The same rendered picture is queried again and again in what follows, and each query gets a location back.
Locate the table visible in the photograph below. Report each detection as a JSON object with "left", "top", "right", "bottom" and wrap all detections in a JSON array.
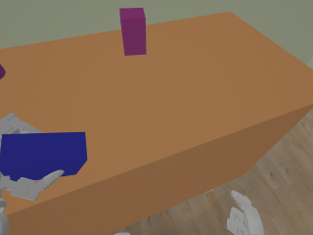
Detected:
[{"left": 0, "top": 11, "right": 313, "bottom": 235}]

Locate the sponge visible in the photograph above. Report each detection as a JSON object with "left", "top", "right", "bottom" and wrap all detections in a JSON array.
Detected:
[{"left": 0, "top": 131, "right": 87, "bottom": 182}]

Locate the left robot forearm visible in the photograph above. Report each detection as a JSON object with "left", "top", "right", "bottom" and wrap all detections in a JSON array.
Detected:
[{"left": 0, "top": 198, "right": 10, "bottom": 235}]

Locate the robot left hand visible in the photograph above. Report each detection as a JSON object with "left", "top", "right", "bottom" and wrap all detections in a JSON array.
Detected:
[{"left": 0, "top": 113, "right": 64, "bottom": 202}]

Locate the robot right hand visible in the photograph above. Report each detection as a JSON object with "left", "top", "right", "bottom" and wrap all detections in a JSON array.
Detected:
[{"left": 227, "top": 190, "right": 266, "bottom": 235}]

